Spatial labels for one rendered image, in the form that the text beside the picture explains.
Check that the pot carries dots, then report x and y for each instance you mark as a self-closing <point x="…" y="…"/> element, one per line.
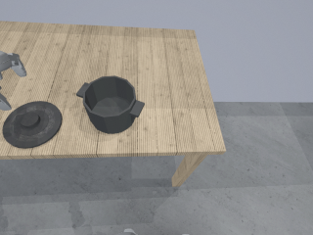
<point x="110" y="103"/>

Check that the knob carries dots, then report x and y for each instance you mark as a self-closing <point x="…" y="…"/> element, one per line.
<point x="30" y="120"/>

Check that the left robot hand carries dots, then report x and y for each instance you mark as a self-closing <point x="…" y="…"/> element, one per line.
<point x="10" y="61"/>

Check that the table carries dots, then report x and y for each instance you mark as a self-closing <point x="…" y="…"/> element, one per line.
<point x="163" y="64"/>

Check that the lid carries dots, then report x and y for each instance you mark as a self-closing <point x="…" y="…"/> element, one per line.
<point x="25" y="138"/>

